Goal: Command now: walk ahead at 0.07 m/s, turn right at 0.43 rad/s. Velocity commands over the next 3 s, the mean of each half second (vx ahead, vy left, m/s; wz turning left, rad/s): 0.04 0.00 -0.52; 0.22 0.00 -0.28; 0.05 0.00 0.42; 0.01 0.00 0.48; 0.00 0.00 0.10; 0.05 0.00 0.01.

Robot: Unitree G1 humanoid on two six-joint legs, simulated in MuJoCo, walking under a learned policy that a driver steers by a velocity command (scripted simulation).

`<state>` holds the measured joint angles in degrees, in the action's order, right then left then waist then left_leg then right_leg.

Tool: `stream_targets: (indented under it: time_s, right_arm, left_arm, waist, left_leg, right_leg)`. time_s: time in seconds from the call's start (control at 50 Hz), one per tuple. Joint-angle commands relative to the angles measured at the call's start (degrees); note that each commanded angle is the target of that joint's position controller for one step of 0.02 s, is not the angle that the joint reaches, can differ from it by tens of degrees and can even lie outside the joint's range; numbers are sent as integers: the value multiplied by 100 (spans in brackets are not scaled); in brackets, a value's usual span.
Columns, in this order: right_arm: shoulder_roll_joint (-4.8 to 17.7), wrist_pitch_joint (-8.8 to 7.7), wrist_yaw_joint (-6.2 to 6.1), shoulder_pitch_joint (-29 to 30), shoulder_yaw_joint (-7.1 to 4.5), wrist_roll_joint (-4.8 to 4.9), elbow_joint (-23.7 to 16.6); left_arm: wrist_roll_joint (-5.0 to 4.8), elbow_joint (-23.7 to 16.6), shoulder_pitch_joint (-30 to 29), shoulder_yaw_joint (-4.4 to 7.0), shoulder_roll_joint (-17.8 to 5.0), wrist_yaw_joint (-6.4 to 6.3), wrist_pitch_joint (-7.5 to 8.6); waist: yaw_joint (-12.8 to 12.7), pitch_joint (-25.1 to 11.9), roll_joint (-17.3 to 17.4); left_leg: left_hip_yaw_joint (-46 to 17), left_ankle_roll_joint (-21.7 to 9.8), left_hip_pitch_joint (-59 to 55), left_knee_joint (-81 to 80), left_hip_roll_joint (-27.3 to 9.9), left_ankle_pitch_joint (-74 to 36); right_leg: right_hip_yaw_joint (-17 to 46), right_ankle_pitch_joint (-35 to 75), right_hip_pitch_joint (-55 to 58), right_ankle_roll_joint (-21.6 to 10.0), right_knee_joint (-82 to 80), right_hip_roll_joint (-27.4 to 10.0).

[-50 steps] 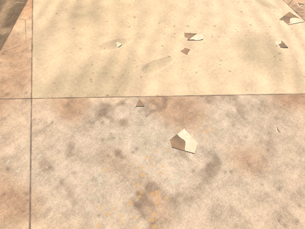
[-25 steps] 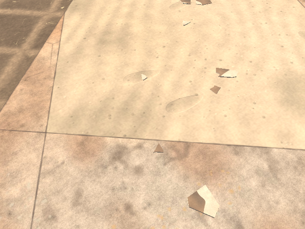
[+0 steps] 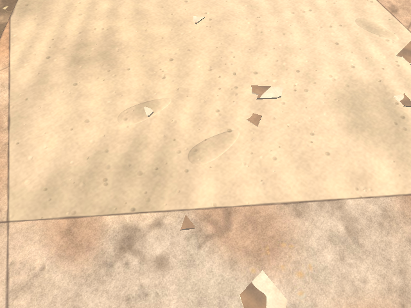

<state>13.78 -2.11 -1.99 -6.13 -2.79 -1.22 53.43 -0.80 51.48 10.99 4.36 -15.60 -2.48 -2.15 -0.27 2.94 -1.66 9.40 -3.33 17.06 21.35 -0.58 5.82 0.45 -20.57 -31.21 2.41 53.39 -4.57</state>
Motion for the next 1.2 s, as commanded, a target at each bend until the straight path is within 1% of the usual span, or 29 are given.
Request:
stream_targets:
  time_s: [0.02,0.1,0.16,0.18,0.2,0.22,0.24,0.28,0.34,0.44,0.54,0.62,0.64,0.66,0.68,0.7,0.72,0.76,0.82,0.86,0.92,0.98,1.0,1.02,1.04,1.06,1.08,1.12,1.2]
  right_arm:
    - [1029,47,-127,313,-243,44,-369]
    - [1149,193,-128,249,-295,127,-345]
    - [1000,301,-104,76,-290,252,-251]
    - [729,316,-53,-74,-235,131,-272]
    - [571,273,-44,307,-193,-42,-620]
    - [718,228,-46,790,-233,-17,-751]
    - [827,221,-36,742,-276,124,-740]
    - [999,230,-114,506,-356,102,-538]
    - [876,202,-102,451,-363,110,-543]
    - [720,173,-70,668,-300,148,-621]
    - [842,-10,116,788,-308,236,-731]
    - [880,-278,211,6,-360,286,-498]
    - [1047,-315,196,-499,-412,226,-350]
    - [1365,-311,153,-1088,-457,88,-237]
    - [1715,-340,219,-1213,-527,-45,-160]
    - [1322,-390,224,-892,-437,35,-299]
    - [1004,-399,201,-694,-354,135,-358]
    - [861,-362,151,-572,-274,140,-404]
    - [944,-304,102,-627,-252,106,-330]
    - [1018,-216,91,-750,-252,161,-253]
    - [1248,-107,124,-1093,-286,227,-123]
    - [1189,-102,127,-930,-254,321,-166]
    - [1028,-155,140,-968,-205,231,-233]
    - [608,-214,159,-1216,-72,86,-376]
    - [520,-174,121,-1590,-26,218,-384]
    - [1016,-49,91,-1431,-194,336,-327]
    - [1032,66,45,-1181,-236,350,-406]
    - [905,330,-75,-1202,-280,253,-392]
    - [677,482,-62,-1103,-264,198,-734]
  left_arm:
    - [2,-349,202,122,-408,43,-27]
    - [-11,-557,-2,166,-430,165,-27]
    - [50,-481,436,266,-590,234,-6]
    - [65,-522,582,407,-1121,160,4]
    - [128,-701,543,470,-1664,99,21]
    - [276,-712,720,422,-1457,144,163]
    - [250,-757,450,398,-1359,148,289]
    - [17,-927,-165,333,-1074,98,345]
    - [25,-965,-105,269,-940,23,287]
    - [-1,-1007,-15,321,-1113,-43,212]
    - [-10,-1069,-84,304,-1124,21,221]
    - [3,-1180,-266,197,-912,26,225]
    - [27,-1218,-257,107,-627,21,252]
    - [17,-1271,-172,-24,-142,54,299]
    - [-88,-1573,-349,44,-442,65,407]
    - [-108,-1486,-321,120,-826,88,478]
    - [-86,-1348,-204,159,-911,125,508]
    - [5,-1303,-301,158,-794,138,548]
    - [103,-1390,-496,27,-358,203,575]
    - [92,-1460,-725,-97,-64,244,559]
    - [32,-1520,-861,-31,-282,270,533]
    - [85,-1336,-293,140,-645,206,536]
    - [150,-1320,64,250,-1005,120,530]
    - [287,-1341,606,344,-1453,21,451]
    - [245,-1287,787,297,-1293,50,340]
    - [190,-1322,586,202,-952,85,301]
    - [131,-1365,177,141,-783,82,311]
    - [143,-1386,-491,63,-562,95,352]
    - [239,-1231,-760,103,-637,50,412]
  waist:
    - [-59,-711,768]
    - [-33,-686,780]
    - [-278,-713,499]
    - [-160,-629,-690]
    - [-78,-466,-1830]
    - [-389,-879,-1110]
    - [-191,-856,-808]
    - [34,-822,-444]
    - [93,-976,-427]
    - [-60,-847,-578]
    - [-184,-546,-825]
    - [250,-577,-654]
    - [406,-771,-346]
    - [433,-1045,783]
    - [382,-501,1572]
    - [308,-48,1195]
    - [235,143,1112]
    - [205,257,938]
    - [190,-114,885]
    - [300,-295,959]
    - [350,-370,1080]
    - [-80,-485,857]
    - [-213,-845,579]
    - [-278,-1650,-523]
    - [-291,-2451,-1421]
    - [-299,-2002,-847]
    - [-165,-1356,-741]
    - [108,-764,-638]
    - [239,-554,-714]
  left_leg:
    - [-912,-1047,-270,-1059,-1749,7]
    - [-750,-869,-727,-677,-1885,-212]
    - [-338,-223,-525,383,-1509,112]
    - [219,308,363,1793,-920,1052]
    - [132,793,2081,3204,21,3213]
    - [-882,724,2200,4184,90,3386]
    - [-1134,617,2351,4445,-2,2873]
    - [-1282,565,2384,4285,-165,2051]
    - [-1271,618,1988,4167,-4,1489]
    - [-1368,768,1714,2752,105,1218]
    - [-1310,648,961,1563,203,1310]
    - [-1116,342,-600,62,182,690]
    - [-1514,138,-1529,-72,-353,729]
    - [-2968,-337,-2369,-496,-1478,1812]
    - [-4835,-1105,-2159,-1070,-2251,2955]
    - [-4668,-1222,-1917,-1139,-2219,3492]
    - [-4059,-989,-1851,-1144,-1868,3266]
    - [-3144,-732,-1683,-1099,-1508,1498]
    - [-1878,-664,-1378,-823,-1158,-2000]
    - [-1392,-550,-997,-659,-894,-2578]
    - [-1613,-545,-958,-466,-995,-2475]
    - [-1821,-245,-779,161,-861,-2090]
    - [-1655,36,-368,812,-556,-1492]
    - [-1333,405,892,2308,-63,956]
    - [-1284,582,1238,3633,213,3620]
    - [-1452,626,1463,4413,-7,3594]
    - [-1306,624,1792,4679,-127,3242]
    - [-1258,726,1527,4519,-334,2544]
    - [-1010,752,1043,3871,-369,1771]
  right_leg:
    - [-84,241,587,-29,-318,-98]
    - [-323,95,836,-180,-1135,31]
    - [-385,1183,1849,-599,-2719,306]
    - [950,2674,2439,-997,-3345,-554]
    - [2749,4212,2938,-2040,-3366,-1704]
    - [2836,4018,2799,-2397,-3440,-1723]
    - [2317,3824,2854,-2132,-3436,-1406]
    - [1792,3460,2779,-1578,-3338,-1043]
    - [1610,3644,2636,-1566,-3330,-825]
    - [1841,2839,2680,-1533,-3325,-673]
    - [2506,-564,1951,-1560,-3826,-487]
    - [2571,-938,1397,-1250,-3324,-88]
    - [2252,-1118,777,-999,-2626,186]
    - [1176,-1338,-152,-616,-891,888]
    - [932,-1612,-1423,-570,7,1050]
    - [1121,-1163,-1745,-528,573,638]
    - [1073,-660,-1816,-482,710,530]
    - [915,-30,-1665,-337,586,403]
    - [225,564,-791,-55,-142,315]
    - [-96,913,102,-6,-1015,342]
    - [-172,1301,825,-69,-1818,587]
    - [-41,2308,2103,-384,-3062,620]
    - [396,3649,3028,-602,-2942,56]
    - [1479,5747,4629,-1269,-2368,-1327]
    - [2517,5565,4665,-2051,-2695,-2229]
    - [2278,4320,3999,-1968,-3014,-1959]
    - [1762,3473,3447,-1732,-3209,-1639]
    - [1007,2302,2289,-1453,-3651,-1220]
    - [305,1844,1558,-1570,-3984,-1136]
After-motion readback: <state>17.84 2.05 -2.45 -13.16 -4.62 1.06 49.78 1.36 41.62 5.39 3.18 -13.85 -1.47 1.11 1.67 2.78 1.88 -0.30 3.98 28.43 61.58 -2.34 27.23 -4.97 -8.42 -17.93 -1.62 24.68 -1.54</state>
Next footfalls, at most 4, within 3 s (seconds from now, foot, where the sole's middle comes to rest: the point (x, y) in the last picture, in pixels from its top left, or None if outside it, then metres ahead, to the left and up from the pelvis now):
0.18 right None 0.07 -0.14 -0.78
0.64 left None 0.16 0.07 -0.78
1.00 right None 0.23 -0.25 -0.78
1.40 left None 0.28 -0.01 -0.78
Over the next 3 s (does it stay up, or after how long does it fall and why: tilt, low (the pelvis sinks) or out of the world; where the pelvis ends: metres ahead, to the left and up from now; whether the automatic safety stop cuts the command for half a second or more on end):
stays up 0.26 -0.09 -0.01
